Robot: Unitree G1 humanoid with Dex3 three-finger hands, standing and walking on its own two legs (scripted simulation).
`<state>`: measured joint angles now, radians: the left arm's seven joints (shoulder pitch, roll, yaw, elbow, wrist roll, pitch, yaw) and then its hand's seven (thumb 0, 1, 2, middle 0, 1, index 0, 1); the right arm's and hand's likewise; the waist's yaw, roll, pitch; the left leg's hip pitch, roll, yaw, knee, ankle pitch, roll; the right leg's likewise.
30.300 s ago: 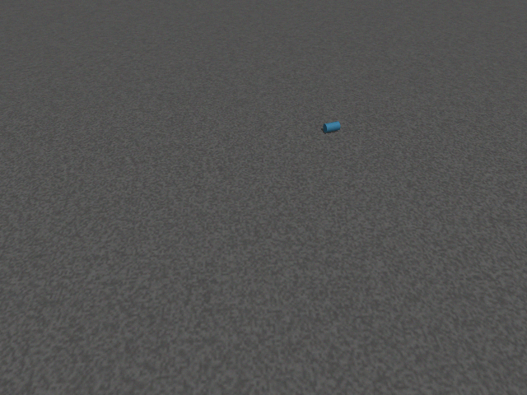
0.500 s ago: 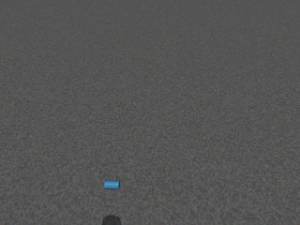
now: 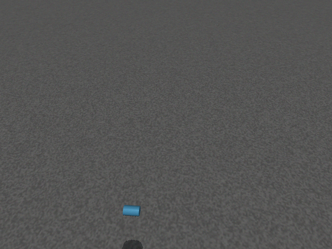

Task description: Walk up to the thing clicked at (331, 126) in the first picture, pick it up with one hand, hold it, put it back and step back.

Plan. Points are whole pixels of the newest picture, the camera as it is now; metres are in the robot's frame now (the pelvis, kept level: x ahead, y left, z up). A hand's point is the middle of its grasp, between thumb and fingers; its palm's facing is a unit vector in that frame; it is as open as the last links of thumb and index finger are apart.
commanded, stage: walk up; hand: left
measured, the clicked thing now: (131, 210) +0.49 +0.24 -0.75
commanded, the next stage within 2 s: stand in 1.84 s
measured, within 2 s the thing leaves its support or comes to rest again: neither
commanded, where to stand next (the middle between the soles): +0.09 +0.02 m, yaw -2 degrees
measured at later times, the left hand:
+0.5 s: hand out of the picture +0.16 +0.25 -0.17, palm faces -0.05 -0.91 -0.41, open 7.4 cm
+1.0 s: hand out of the picture +0.06 +0.27 -0.17, palm faces +0.05 -0.91 -0.42, open 7.4 cm
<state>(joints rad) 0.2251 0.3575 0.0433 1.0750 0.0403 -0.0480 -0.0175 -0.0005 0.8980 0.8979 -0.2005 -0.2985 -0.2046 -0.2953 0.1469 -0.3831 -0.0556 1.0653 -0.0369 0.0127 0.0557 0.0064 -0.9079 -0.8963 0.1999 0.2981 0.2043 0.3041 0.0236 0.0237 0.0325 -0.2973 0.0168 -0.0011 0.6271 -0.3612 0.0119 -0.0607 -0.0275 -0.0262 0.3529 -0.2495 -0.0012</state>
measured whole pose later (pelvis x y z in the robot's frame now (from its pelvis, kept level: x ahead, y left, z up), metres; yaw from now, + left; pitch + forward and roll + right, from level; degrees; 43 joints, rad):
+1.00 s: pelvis +0.01 -0.02 -0.02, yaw +2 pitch -2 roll +0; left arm 0.20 0.42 0.07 0.95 0.00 0.01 0.01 0.00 0.90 0.90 -0.20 -0.30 -0.20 -0.30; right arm 0.20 -0.37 -0.03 0.91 -0.03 0.03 0.02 0.01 -0.91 -0.90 0.20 0.30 0.21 0.30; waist 0.01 -0.01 0.10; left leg -0.25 0.01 -0.04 0.68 -0.40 -0.01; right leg -0.32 0.01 0.01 0.71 -0.44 -0.02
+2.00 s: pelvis +0.02 -0.01 +0.00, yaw +0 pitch -3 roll +0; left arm 0.04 0.35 0.00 1.13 0.00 -0.02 -0.01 0.00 0.90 0.90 -0.20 -0.30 -0.20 -0.30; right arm 0.11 -0.36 -0.01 1.15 -0.01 -0.01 0.02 0.01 -0.91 -0.90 0.20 0.30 0.20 0.30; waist -0.03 0.00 0.06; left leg -0.12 0.04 0.04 0.34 -0.18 -0.03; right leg -0.12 -0.01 0.04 0.35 -0.19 0.02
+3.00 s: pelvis +0.03 -0.01 +0.01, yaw +1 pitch -2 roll +0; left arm 0.10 0.35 0.00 1.14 0.01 -0.01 -0.01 0.00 0.90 0.90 -0.20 -0.30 -0.20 -0.30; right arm 0.10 -0.35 -0.01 1.14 -0.01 -0.01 0.01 0.01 -0.91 -0.90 0.20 0.30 0.20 0.30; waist -0.01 0.00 0.05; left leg -0.11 0.03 0.03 0.32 -0.18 -0.02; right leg -0.09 -0.03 0.02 0.31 -0.18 0.03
